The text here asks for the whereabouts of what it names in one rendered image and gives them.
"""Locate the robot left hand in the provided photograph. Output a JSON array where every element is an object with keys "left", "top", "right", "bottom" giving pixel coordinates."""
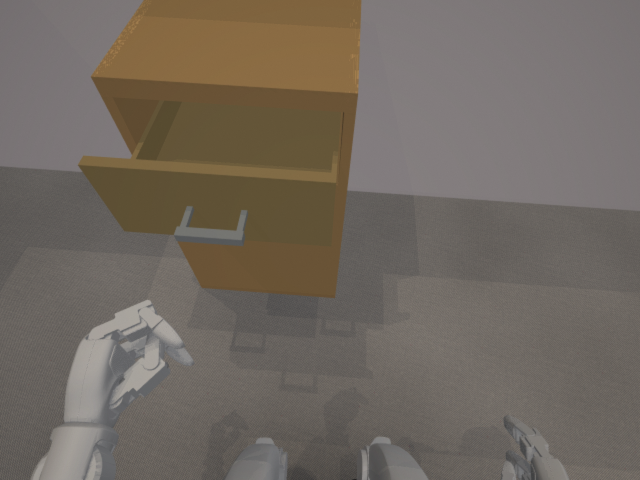
[{"left": 64, "top": 300, "right": 195, "bottom": 428}]

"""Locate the right robot shin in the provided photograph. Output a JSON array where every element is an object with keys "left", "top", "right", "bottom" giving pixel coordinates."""
[{"left": 369, "top": 437, "right": 391, "bottom": 448}]

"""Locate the robot right hand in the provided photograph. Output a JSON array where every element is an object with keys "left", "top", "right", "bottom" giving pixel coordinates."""
[{"left": 501, "top": 415, "right": 569, "bottom": 480}]

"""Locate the left robot shin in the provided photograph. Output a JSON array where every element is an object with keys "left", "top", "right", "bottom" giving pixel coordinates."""
[{"left": 255, "top": 437, "right": 275, "bottom": 445}]

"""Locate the left robot forearm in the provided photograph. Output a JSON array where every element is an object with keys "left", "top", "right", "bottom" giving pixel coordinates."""
[{"left": 30, "top": 422, "right": 119, "bottom": 480}]

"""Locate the cabinet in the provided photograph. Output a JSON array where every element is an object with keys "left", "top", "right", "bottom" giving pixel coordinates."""
[{"left": 91, "top": 0, "right": 361, "bottom": 298}]

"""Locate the robot shin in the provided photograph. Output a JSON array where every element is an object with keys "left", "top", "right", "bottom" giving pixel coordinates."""
[
  {"left": 255, "top": 437, "right": 275, "bottom": 445},
  {"left": 369, "top": 437, "right": 391, "bottom": 448}
]

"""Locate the handle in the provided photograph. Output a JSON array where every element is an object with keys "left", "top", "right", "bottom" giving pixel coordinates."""
[{"left": 174, "top": 206, "right": 248, "bottom": 246}]

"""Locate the drawer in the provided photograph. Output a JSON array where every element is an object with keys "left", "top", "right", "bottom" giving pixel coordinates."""
[{"left": 78, "top": 100, "right": 341, "bottom": 247}]

